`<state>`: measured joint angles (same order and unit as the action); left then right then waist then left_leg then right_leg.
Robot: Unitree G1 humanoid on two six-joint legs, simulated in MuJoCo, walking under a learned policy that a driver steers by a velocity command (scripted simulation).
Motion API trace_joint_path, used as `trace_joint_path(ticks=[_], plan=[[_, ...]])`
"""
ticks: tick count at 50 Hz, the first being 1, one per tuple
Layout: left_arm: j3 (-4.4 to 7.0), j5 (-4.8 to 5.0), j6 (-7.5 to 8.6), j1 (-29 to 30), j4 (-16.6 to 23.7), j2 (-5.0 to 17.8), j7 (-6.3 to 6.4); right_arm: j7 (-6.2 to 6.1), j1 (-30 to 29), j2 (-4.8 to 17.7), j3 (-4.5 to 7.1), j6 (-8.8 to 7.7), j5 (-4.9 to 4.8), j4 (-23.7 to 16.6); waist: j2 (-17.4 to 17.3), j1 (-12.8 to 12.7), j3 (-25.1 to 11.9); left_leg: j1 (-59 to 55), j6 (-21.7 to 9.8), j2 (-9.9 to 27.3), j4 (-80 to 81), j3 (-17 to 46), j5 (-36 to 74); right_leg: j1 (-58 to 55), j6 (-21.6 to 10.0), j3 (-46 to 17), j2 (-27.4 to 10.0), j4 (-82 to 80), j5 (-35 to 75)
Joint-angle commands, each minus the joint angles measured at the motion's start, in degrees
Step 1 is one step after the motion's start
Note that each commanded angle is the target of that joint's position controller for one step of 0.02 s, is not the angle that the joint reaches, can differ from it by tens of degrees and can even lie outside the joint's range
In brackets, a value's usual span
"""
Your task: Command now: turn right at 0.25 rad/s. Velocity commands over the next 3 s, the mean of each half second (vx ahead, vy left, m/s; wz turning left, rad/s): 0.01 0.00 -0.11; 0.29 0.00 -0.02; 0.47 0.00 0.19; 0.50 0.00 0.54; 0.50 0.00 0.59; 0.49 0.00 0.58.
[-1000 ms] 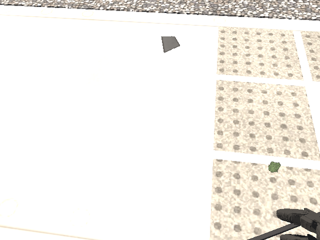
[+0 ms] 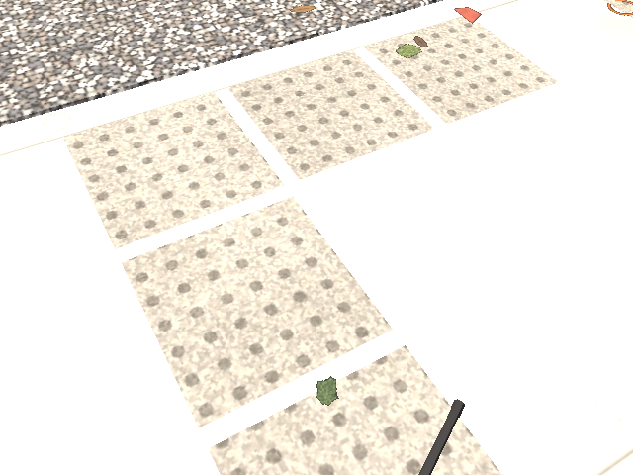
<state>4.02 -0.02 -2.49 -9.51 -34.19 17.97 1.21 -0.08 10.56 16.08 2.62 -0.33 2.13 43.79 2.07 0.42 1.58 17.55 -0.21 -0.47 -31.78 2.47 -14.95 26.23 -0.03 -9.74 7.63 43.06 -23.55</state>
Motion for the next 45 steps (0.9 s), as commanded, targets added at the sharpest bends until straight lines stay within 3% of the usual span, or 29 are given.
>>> trace_joint_path(ticks=[1, 2, 4, 7, 9, 11, 12, 13, 14, 15, 16, 18, 25, 27, 29, 31, 32, 34, 35, 36, 37, 38, 39, 40, 42, 43, 45], plan=[[3.33, 0.18, 0.65, -3.1, 1.8, 8.8, 0.51, -0.83, -5.7, 9.2, 2.19, -1.16, -0.86, -5.6, -9.8, -2.1, -2.5, -3.1, -12.3, 16.8, 14.7, 17.9, 11.6, 3.3, 2.9, -0.9, -2.0, 18.6, -5.6], [2.98, -0.1, 0.19, -3.6, 1.2, 7.3, 0.71, -0.91, -6.0, 8.0, 1.8, -1.22, -1.79, -5.4, -9.6, -1.9, -2.3, -5.1, -11.4, 15.6, 13.6, 15.8, 13.9, 4.4, 3.8, -1.2, -2.4, 20.1, -3.6], [1.76, 0.14, -0.12, -3.4, 0.6, 3.7, 0.61, -0.85, -5.2, 5.7, 0.94, -0.88, -1.94, -4.7, -9.5, -1.7, -2.6, -6.6, -10.8, 12.8, 12.4, 10.8, 19.4, 1.9, 5.0, 0.7, -3.3, 16.0, -2.1], [0.08, 0.2, 0.29, 0.5, 1.3, 0.4, 0.14, -0.74, -3.0, 6.4, 1.18, 0.06, -1.81, -3.7, -13.1, 0.9, -4.5, -9.8, -10.2, 10.8, 10.4, 7.8, 22.3, -4.9, 5.7, 6.3, -6.6, -0.6, -2.1], [0.42, 0.84, 0.45, 0.0, 0.5, 1.6, -0.03, -0.69, -0.9, 8.0, 1.51, 0.65, -2.17, -2.9, -13.9, 1.4, -5.0, -10.9, -10.6, 11.4, 8.9, 9.1, 23.4, -9.3, 5.2, 8.1, -6.3, -10.8, 2.0], [0.57, 0.39, 0.57, -2.2, -1.3, 2.7, -0.06, -0.52, 0.7, 7.3, 1.12, 0.34, -2.95, -1.9, -11.9, 0.3, -4.4, -8.3, -8.0, 10.5, 8.3, 9.0, 22.4, -17.1, 3.1, 7.6, -6.7, -24.7, 15.6], [0.82, -0.16, 0.55, -2.4, -1.0, 5.0, 0.34, -0.22, 2.0, 6.6, 0.73, -0.52, -2.38, -1.6, -8.5, 0.8, -5.7, -5.2, -5.0, 9.9, 7.9, 8.5, 19.1, -22.5, 1.3, 3.5, -10.2, -23.9, 22.9], [1.53, -0.6, 0.35, -2.8, -0.9, 8.9, 0.88, 0.5, 3.0, 6.0, 0.44, -1.68, -0.94, -2.1, -0.3, 3.0, -7.6, -2.1, -2.4, 6.3, 5.7, 4.6, 14.2, -25.9, -1.2, 0.1, -14.5, -18.2, 35.1], [1.16, -0.87, 0.4, -2.0, -2.2, 6.3, 0.32, 0.62, 2.1, 4.3, 0.02, -2.17, -0.88, -1.6, 4.9, 2.7, -8.5, -5.5, 0.5, 3.3, 6.8, 0.4, 6.8, -20.6, -3.5, 0.9, -13.5, -17.4, 25.6], [0.56, -1.02, 0.68, -1.3, -1.8, 3.6, -0.26, 0.54, -1.4, 5.9, 0.2, -2.08, -0.79, -1.4, 2.2, 0.6, -6.2, -6.1, 2.1, 2.7, 5.5, -0.4, 5.8, -18.1, -3.4, 1.1, -12.1, -18.6, 19.9], [0.18, -1.4, 0.99, -1.3, -2.5, 2.7, -0.32, 0.36, -2.7, 5.5, 0.25, -1.8, -1.02, -1.3, 1.3, 0.3, -5.3, -6.3, 2.1, 2.7, 5.2, -0.6, 6.3, -16.4, -2.6, 1.2, -11.8, -19.3, 17.4], [0.09, -1.11, 1.71, -1.1, -3.0, 3.2, -0.34, -0.13, -2.4, 5.2, 0.18, -0.8, -1.27, -0.9, 1.6, 0.6, -2.2, -5.9, 1.8, 2.7, 5.2, -0.4, 7.2, -13.8, -1.7, 1.5, -11.1, -19.6, 16.7], [-0.64, -0.92, 2.61, -2.2, -5.3, 2.2, 0.11, -1.06, -1.0, 4.7, 0.37, -0.23, -1.45, 2.3, 0.2, 0.8, -0.1, -6.6, 2.3, 2.8, 5.8, -0.3, 6.3, -11.4, -1.4, 1.6, -10.5, -20.2, 13.0], [-0.27, -0.58, 2.36, -4.0, -6.5, 3.2, 0.4, -1.31, -0.2, 4.4, 0.4, -0.1, -1.82, 3.6, 1.2, 0.0, -0.6, -5.0, 2.2, 0.2, 2.9, -3.4, -3.7, -11.7, -2.7, 1.0, -10.0, -22.1, -2.4], [0.59, -0.08, 2.17, -6.4, -7.0, 6.2, 0.52, -1.38, -1.7, 4.2, 0.56, -0.8, -2.42, 3.0, 6.1, -1.7, 3.0, 2.7, 1.7, -2.0, -4.9, -6.4, -11.3, -10.5, -7.1, -7.5, -15.0, -28.0, -20.9], [0.91, 0.49, 2.92, -7.5, -7.6, 7.4, 0.63, -0.87, -3.1, 4.2, 0.76, -2.49, -3.32, 1.8, 9.3, -2.2, 6.6, 7.4, -0.4, 0.2, -11.7, -4.0, -11.2, -9.1, -11.6, -17.1, -21.5, -32.5, -24.5], [0.79, 0.71, 3.43, -6.9, -7.8, 6.8, 0.68, -0.43, -2.5, 4.3, 0.94, -3.35, -3.7, 1.8, 9.7, -1.5, 7.1, 8.5, -1.8, 1.5, -12.1, -2.9, -12.2, -9.8, -12.2, -18.1, -22.6, -32.5, -21.9], [0.44, 1.54, 3.73, -3.0, -7.2, 5.6, 0.47, 0.65, 1.9, 3.6, 0.88, -4.79, -4.12, 3.6, 8.3, 1.7, 6.0, 0.7, -4.3, 1.8, -2.0, -3.6, -10.2, -8.3, -10.4, -12.9, -20.5, -30.2, -15.3], [0.25, 1.64, 3.66, -0.9, -6.7, 4.9, 0.35, 0.95, 6.8, 3.8, 1.27, -5.19, -3.84, 6.2, 6.4, 4.0, 4.0, -9.1, -4.4, 0.3, 3.6, -4.8, -2.6, -4.5, -8.5, -8.4, -17.3, -27.2, -11.1], [-0.3, 1.08, 3.91, 0.4, -6.2, 2.7, 0.31, 1.05, 11.7, 5.2, 1.88, -5.3, -3.2, 8.5, 2.6, 5.6, 2.0, -16.4, -4.1, 1.7, 5.7, -1.1, -0.6, -1.0, -6.2, -3.2, -13.5, -19.4, -5.3], [-1.46, 0.62, 4.5, 1.6, -4.4, -1.7, 0.27, 0.87, 17.5, 10.0, 2.97, -5.51, -2.84, 9.6, -11.3, 6.6, -0.1, -22.8, -8.2, 12.6, 15.3, 17.5, -12.4, 7.1, -1.7, 6.6, -6.4, -1.3, -2.3], [-0.57, 1.79, 5.51, 2.6, -2.2, 1.1, 0.73, 1.66, 20.0, 14.0, 3.64, -5.97, -2.21, 9.6, -19.6, 7.1, 0.9, -24.2, -15.9, 22.7, 23.4, 39.1, -18.9, 16.4, -0.7, 6.1, -3.6, 11.5, -10.5], [0.25, 2.62, 6.26, 0.9, -3.1, 3.9, 0.6, 1.52, 15.4, 10.3, 2.42, -6.36, -2.05, 8.3, -12.3, 4.5, 3.9, -22.4, -16.5, 23.4, 23.2, 37.8, -21.1, 20.0, -1.6, 2.5, -7.7, 18.9, -8.1], [0.27, 2.6, 6.9, -0.6, -4.4, 3.8, -0.04, 1.18, 12.6, 7.9, 1.76, -6.43, -2.28, 7.1, -9.8, 3.3, 5.2, -21.8, -14.5, 20.6, 22.8, 31.3, -19.8, 21.2, -2.7, 2.8, -9.8, 20.5, -2.0], [0.56, 1.45, 7.63, 0.3, -5.3, 3.3, -0.66, 0.96, 10.8, 7.0, 1.23, -6.08, -2.5, 6.5, -7.5, 2.7, 4.9, -22.5, -11.1, 17.0, 23.5, 21.9, -9.6, 21.9, -3.3, 4.7, -12.7, 17.9, 6.7], [0.57, 1.11, 7.68, 1.3, -5.3, 2.7, -1.14, 0.95, 11.8, 5.4, 0.62, -5.76, -2.26, 6.7, -7.7, 3.0, 3.9, -22.0, -10.0, 14.9, 23.9, 17.4, -3.7, 19.9, -3.0, 5.7, -13.2, 16.0, 9.9], [0.22, 0.88, 7.48, 2.6, -5.1, 1.0, -1.91, 0.72, 14.2, 5.0, 0.31, -5.27, -2.25, 7.4, -8.0, 3.5, 2.7, -22.3, -9.9, 12.9, 24.0, 11.5, 7.6, 18.8, -1.6, 8.2, -12.8, 12.2, 13.8]])
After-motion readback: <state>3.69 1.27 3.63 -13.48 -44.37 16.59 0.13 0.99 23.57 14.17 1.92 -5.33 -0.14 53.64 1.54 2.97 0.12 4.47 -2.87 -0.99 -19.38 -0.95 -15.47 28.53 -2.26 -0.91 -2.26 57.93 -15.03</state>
